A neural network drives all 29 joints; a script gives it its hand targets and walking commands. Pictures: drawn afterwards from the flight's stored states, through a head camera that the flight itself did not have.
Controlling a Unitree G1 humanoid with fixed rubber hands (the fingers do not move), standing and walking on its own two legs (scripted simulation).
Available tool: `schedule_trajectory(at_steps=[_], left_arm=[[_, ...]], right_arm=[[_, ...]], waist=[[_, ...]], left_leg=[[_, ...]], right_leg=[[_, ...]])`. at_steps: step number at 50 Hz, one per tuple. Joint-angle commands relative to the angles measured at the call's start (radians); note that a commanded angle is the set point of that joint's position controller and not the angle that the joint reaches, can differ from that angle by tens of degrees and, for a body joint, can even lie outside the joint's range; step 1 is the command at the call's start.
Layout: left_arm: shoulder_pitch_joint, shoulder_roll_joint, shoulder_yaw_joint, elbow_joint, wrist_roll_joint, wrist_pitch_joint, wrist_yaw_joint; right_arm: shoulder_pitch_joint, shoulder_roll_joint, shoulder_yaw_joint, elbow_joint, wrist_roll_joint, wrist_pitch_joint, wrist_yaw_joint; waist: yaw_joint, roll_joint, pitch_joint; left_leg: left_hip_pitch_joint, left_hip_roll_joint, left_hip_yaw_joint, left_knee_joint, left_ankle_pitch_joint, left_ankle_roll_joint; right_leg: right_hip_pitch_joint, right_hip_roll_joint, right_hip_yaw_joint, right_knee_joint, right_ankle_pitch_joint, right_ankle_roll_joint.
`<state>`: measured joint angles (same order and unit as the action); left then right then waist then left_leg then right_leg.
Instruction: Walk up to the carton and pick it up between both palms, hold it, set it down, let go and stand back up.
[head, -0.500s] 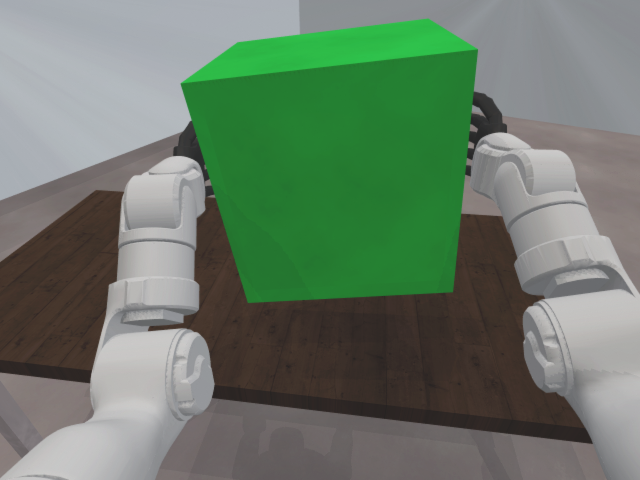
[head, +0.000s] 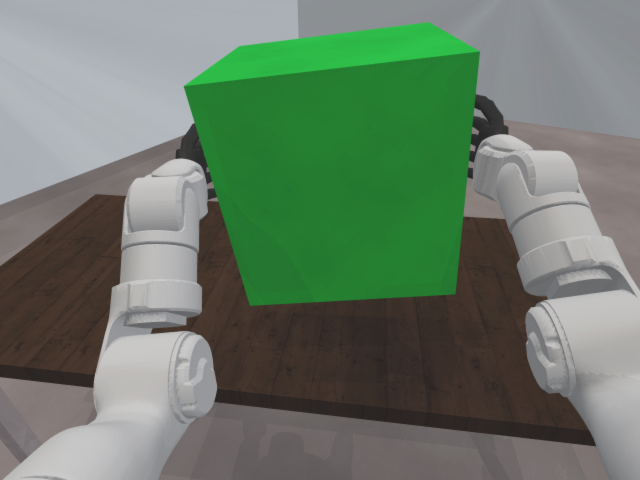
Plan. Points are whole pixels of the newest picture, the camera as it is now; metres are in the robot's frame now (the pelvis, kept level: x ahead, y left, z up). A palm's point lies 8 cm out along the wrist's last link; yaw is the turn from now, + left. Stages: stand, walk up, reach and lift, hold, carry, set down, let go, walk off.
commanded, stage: hold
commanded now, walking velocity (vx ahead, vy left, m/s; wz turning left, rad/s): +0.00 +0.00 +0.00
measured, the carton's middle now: (340, 162) +0.41 -0.01 +0.28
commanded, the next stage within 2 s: set down in 1.50 s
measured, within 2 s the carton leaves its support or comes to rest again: neither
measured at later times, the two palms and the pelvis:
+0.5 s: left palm (196, 184) +0.36 +0.16 +0.28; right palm (499, 158) +0.35 -0.18 +0.31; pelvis -0.01 +0.00 +0.00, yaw -1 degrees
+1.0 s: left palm (194, 183) +0.36 +0.17 +0.28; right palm (491, 157) +0.36 -0.18 +0.31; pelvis -0.01 +0.00 +0.00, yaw +1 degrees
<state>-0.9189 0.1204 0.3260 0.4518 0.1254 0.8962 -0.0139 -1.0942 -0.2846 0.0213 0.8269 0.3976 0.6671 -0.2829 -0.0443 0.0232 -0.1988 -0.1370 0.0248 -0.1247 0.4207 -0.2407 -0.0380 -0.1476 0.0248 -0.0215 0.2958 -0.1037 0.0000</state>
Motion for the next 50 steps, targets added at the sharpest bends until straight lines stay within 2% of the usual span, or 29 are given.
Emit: schedule_trajectory(at_steps=[1,2,6,10,12,15,19,21,23,29,41,43,46,50], left_arm=[[-0.94,-0.556,-0.364,-0.222,-0.213,-0.124,-0.126],[-0.932,-0.554,-0.367,-0.249,-0.207,-0.123,-0.126],[-0.967,-0.567,-0.385,-0.285,-0.212,-0.123,-0.129],[-0.999,-0.592,-0.418,-0.314,-0.231,-0.124,-0.113],[-1.01,-0.602,-0.42,-0.311,-0.233,-0.125,-0.104],[-1.025,-0.615,-0.434,-0.324,-0.246,-0.129,-0.09],[-1.046,-0.612,-0.413,-0.259,-0.242,-0.136,-0.08],[-1.053,-0.62,-0.413,-0.256,-0.247,-0.141,-0.073],[-1.043,-0.604,-0.379,-0.192,-0.234,-0.138,-0.073],[-1.065,-0.592,-0.358,-0.157,-0.24,-0.152,-0.076],[-1.052,-0.567,-0.343,-0.141,-0.245,-0.158,-0.094],[-1.048,-0.575,-0.357,-0.164,-0.253,-0.159,-0.097],[-1.05,-0.571,-0.357,-0.183,-0.256,-0.16,-0.096],[-1.037,-0.578,-0.372,-0.207,-0.26,-0.157,-0.098]], right_arm=[[-0.901,0.819,0.195,-0.434,0.191,-0.015,0.195],[-0.881,0.812,0.2,-0.428,0.204,-0.008,0.189],[-0.878,0.825,0.198,-0.445,0.205,-0.008,0.184],[-0.896,0.821,0.199,-0.465,0.213,-0.01,0.193],[-0.91,0.818,0.191,-0.45,0.21,-0.012,0.203],[-0.911,0.825,0.191,-0.44,0.208,-0.016,0.215],[-0.947,0.83,0.166,-0.384,0.191,-0.021,0.232],[-0.95,0.832,0.166,-0.369,0.194,-0.024,0.238],[-0.969,0.823,0.154,-0.335,0.188,-0.021,0.241],[-0.979,0.829,0.137,-0.292,0.184,-0.027,0.242],[-0.989,0.822,0.132,-0.327,0.188,-0.032,0.219],[-0.984,0.818,0.134,-0.354,0.19,-0.032,0.214],[-0.986,0.825,0.147,-0.377,0.194,-0.029,0.211],[-0.964,0.824,0.153,-0.391,0.198,-0.026,0.207]], waist=[[-0.025,-0.055,-0.387],[-0.027,-0.043,-0.389],[-0.037,-0.014,-0.375],[-0.041,0.03,-0.403],[-0.036,0.038,-0.392],[-0.033,0.043,-0.418],[-0.018,0.035,-0.388],[-0.015,0.035,-0.4],[-0.002,0.014,-0.366],[-0.005,0.003,-0.373],[-0.017,-0.006,-0.399],[-0.026,0.003,-0.416],[-0.021,-0.007,-0.428],[-0.03,-0.002,-0.437]], left_leg=[[-0.108,-0.086,0.062,-0.062,0.26,0.01],[-0.089,-0.085,0.058,-0.063,0.278,0.003],[-0.096,-0.084,0.056,-0.067,0.262,-0.003],[-0.096,-0.08,0.051,-0.06,0.266,-0.014],[-0.113,-0.073,0.046,-0.073,0.226,-0.01],[-0.124,-0.066,0.042,-0.074,0.213,-0.009],[-0.174,-0.059,0.038,-0.095,0.127,0.008],[-0.174,-0.056,0.034,-0.094,0.131,0.007],[-0.194,-0.058,0.036,-0.102,0.092,0.017],[-0.203,-0.061,0.039,-0.099,0.078,0.021],[-0.185,-0.077,0.047,-0.084,0.12,0.017],[-0.175,-0.077,0.046,-0.08,0.136,0.01],[-0.171,-0.079,0.046,-0.077,0.145,0.012],[-0.163,-0.076,0.042,-0.076,0.163,0.007]], right_leg=[[0.364,0.051,0.046,0.01,0.244,0.037],[0.361,0.052,0.041,0.017,0.269,0.039],[0.338,0.05,0.037,0.011,0.231,0.037],[0.327,0.056,0.036,0.016,0.208,0.026],[0.308,0.059,0.033,0.015,0.159,0.022],[0.312,0.063,0.034,0.024,0.153,0.018],[0.29,0.061,0.034,0.022,0.091,0.017],[0.293,0.064,0.035,0.026,0.1,0.016],[0.277,0.06,0.037,0.015,0.065,0.019],[0.276,0.055,0.042,0.013,0.055,0.021],[0.291,0.043,0.047,0.002,0.094,0.027],[0.299,0.043,0.047,0.003,0.11,0.026],[0.304,0.043,0.045,0.005,0.116,0.03],[0.311,0.046,0.045,0.01,0.14,0.027]])
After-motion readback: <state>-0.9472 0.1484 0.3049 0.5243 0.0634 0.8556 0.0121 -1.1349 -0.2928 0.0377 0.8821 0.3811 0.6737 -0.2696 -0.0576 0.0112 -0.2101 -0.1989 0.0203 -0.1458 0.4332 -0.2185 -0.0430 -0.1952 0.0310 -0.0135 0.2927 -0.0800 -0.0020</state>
